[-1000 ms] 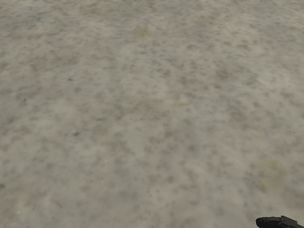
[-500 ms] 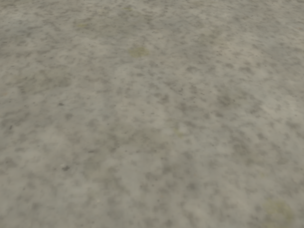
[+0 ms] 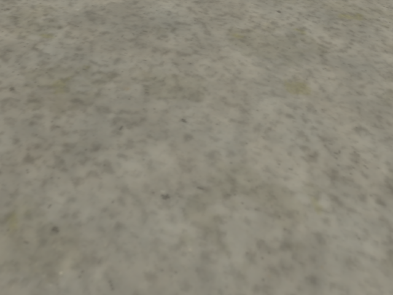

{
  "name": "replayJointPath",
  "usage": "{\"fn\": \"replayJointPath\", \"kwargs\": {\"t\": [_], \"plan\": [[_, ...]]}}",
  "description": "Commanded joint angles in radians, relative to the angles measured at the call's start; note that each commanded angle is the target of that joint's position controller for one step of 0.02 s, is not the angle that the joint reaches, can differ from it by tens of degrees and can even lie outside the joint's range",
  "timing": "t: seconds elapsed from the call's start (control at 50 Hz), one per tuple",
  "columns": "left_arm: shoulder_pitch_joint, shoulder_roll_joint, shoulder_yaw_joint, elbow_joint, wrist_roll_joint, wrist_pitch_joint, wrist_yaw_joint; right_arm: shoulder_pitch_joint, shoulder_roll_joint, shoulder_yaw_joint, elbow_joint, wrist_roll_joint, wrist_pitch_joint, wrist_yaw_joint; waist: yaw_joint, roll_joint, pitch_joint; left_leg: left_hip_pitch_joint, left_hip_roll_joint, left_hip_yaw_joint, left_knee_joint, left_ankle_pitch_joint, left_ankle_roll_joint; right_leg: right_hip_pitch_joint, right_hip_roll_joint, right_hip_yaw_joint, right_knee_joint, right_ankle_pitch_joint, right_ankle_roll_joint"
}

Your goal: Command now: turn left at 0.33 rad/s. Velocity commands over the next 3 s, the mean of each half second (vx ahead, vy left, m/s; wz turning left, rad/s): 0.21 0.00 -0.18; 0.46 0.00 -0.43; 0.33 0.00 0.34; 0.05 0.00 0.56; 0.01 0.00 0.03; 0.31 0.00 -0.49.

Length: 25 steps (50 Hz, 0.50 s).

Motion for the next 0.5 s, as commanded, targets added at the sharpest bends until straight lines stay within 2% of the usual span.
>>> {"fn": "replayJointPath", "kwargs": {"t": [0.02, 0.04, 0.06, 0.08, 0.1, 0.12, 0.14, 0.16, 0.2, 0.24, 0.34, 0.42, 0.5], "plan": [[-0.049, 0.074, 0.013, -0.095, 0.001, 0.021, 0.013, 0.127, -0.239, -0.058, -0.045, -0.020, -0.028, -0.025, -0.091, 0.217, -0.045, 0.052, 0.415, -0.455, -0.316, 0.366, 0.212, -0.197, 0.047, 0.153, 0.314, -0.277, 0.021], [-0.024, 0.057, 0.011, -0.076, -0.019, 0.030, 0.006, 0.061, -0.158, -0.028, -0.040, -0.018, -0.032, -0.033, -0.032, 0.185, -0.034, 0.015, 0.344, -0.344, -0.311, 0.376, 0.203, -0.148, 0.043, 0.185, 0.336, -0.203, 0.010], [0.015, 0.053, 0.011, -0.042, -0.027, 0.029, -0.003, -0.024, -0.092, -0.004, -0.044, -0.015, -0.035, -0.038, 0.011, 0.169, -0.016, -0.006, 0.271, -0.248, -0.325, 0.340, 0.157, -0.105, 0.038, 0.196, 0.310, -0.120, 0.003], [0.047, 0.064, 0.016, -0.012, -0.016, 0.025, -0.008, -0.071, -0.066, 0.008, -0.048, -0.014, -0.043, -0.048, 0.028, 0.194, -0.028, 0.029, 0.221, -0.188, -0.323, 0.368, 0.125, -0.088, 0.051, 0.183, 0.300, -0.062, 0.001], [0.087, 0.069, 0.017, 0.022, -0.006, 0.024, -0.014, -0.071, -0.038, 0.021, -0.041, -0.011, -0.051, -0.056, 0.026, 0.197, -0.051, 0.056, 0.202, -0.136, -0.309, 0.468, 0.118, -0.050, 0.064, 0.187, 0.294, -0.042, 0.006], [0.101, 0.070, 0.017, 0.036, -0.003, 0.022, -0.020, -0.024, -0.041, 0.024, -0.023, -0.011, -0.056, -0.058, 0.010, 0.175, -0.084, 0.100, 0.205, -0.126, -0.325, 0.391, 0.115, -0.036, 0.079, 0.193, 0.286, -0.043, 0.009], [0.084, 0.079, 0.021, 0.034, -0.002, 0.020, -0.026, 0.033, -0.085, 0.009, 0.000, -0.011, -0.056, -0.058, -0.020, 0.172, -0.077, 0.158, 0.222, -0.152, -0.353, 0.231, 0.120, -0.085, 0.095, 0.193, 0.300, -0.050, 0.009], [0.052, 0.089, 0.026, 0.026, -0.001, 0.017, -0.031, 0.078, -0.116, -0.002, 0.019, -0.010, -0.055, -0.058, -0.048, 0.163, -0.049, 0.204, 0.246, -0.191, -0.389, 0.055, 0.127, -0.154, 0.101, 0.210, 0.311, -0.052, 0.005], [0.014, 0.098, 0.035, 0.017, -0.001, 0.014, -0.038, 0.108, -0.131, -0.009, 0.040, -0.010, -0.058, -0.061, -0.064, 0.155, 0.019, 0.257, 0.287, -0.243, -0.446, -0.137, 0.133, -0.264, 0.103, 0.243, 0.314, -0.042, -0.003], [0.011, 0.085, 0.037, 0.023, 0.003, 0.004, -0.041, 0.117, -0.121, -0.011, 0.053, -0.011, -0.074, -0.066, -0.062, 0.135, 0.045, 0.295, 0.307, -0.241, -0.470, -0.157, 0.140, -0.320, 0.093, 0.249, 0.310, -0.023, -0.006], [-0.016, 0.043, 0.034, 0.013, 0.007, -0.013, -0.053, 0.144, -0.105, -0.020, 0.087, -0.012, -0.116, -0.066, -0.061, 0.109, 0.036, 0.312, 0.325, -0.177, -0.488, -0.122, 0.163, -0.351, 0.058, 0.211, 0.264, 0.012, -0.004], [-0.076, 0.027, 0.028, -0.023, 0.007, -0.016, -0.074, 0.169, -0.112, -0.030, 0.109, -0.014, -0.133, -0.057, -0.067, 0.118, 0.044, 0.273, 0.339, -0.104, -0.490, -0.100, 0.164, -0.333, 0.035, 0.177, 0.191, 0.047, -0.016], [-0.152, 0.021, 0.021, -0.071, 0.004, -0.018, -0.094, 0.183, -0.129, -0.039, 0.126, -0.021, -0.144, -0.046, -0.071, 0.131, 0.061, 0.218, 0.339, -0.009, -0.459, -0.041, 0.140, -0.262, 0.023, 0.139, 0.098, 0.061, -0.051]]}}
Next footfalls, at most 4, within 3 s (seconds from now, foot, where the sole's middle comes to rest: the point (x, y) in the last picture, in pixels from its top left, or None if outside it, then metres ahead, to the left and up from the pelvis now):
0.62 right None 0.18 -0.18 -0.77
1.18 left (259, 274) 0.55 -0.21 -0.77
1.72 right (310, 253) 0.64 -0.40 -0.77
2.20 left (253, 274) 0.55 -0.19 -0.77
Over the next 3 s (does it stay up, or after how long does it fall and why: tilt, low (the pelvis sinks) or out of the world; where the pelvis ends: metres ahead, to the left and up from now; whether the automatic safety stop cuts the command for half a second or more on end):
stays up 0.62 -0.34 0.02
